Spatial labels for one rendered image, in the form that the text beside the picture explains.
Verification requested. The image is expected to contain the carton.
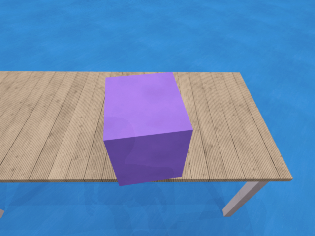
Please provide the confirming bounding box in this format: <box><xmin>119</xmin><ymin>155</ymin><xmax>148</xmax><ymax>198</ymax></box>
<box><xmin>103</xmin><ymin>72</ymin><xmax>193</xmax><ymax>186</ymax></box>

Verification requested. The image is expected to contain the table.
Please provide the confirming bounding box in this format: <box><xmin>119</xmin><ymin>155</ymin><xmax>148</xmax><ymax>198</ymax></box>
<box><xmin>0</xmin><ymin>71</ymin><xmax>293</xmax><ymax>218</ymax></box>

